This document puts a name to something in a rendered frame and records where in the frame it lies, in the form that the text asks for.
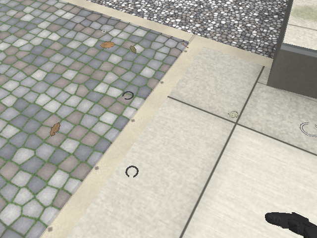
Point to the right robot hand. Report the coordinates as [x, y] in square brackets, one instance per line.
[294, 222]

